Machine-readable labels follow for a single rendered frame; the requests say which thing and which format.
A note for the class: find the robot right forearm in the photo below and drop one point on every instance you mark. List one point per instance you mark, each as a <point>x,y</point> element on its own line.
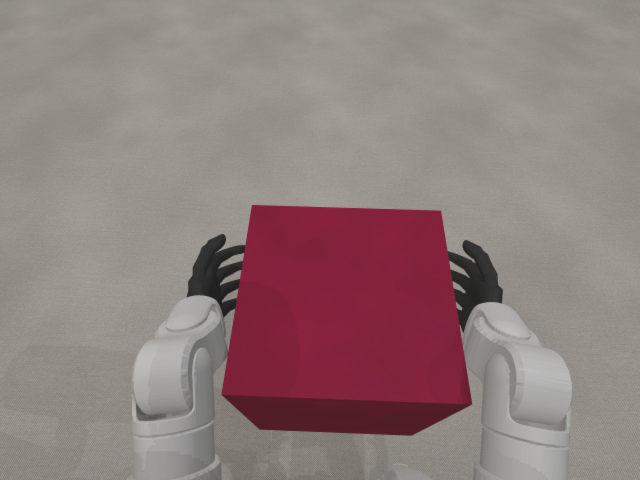
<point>527,396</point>

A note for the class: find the left robot hand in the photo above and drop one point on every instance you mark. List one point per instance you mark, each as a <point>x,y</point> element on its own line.
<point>207,277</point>

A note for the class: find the robot right shin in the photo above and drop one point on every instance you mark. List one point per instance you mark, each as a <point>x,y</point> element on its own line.
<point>398,466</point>

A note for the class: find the robot left forearm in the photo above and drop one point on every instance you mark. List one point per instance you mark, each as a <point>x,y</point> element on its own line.
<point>173,395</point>

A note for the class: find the right robot hand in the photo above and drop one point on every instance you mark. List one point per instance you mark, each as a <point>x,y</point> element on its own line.
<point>481,287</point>

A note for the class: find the carton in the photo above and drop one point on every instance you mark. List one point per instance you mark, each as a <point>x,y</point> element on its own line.
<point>346,322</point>

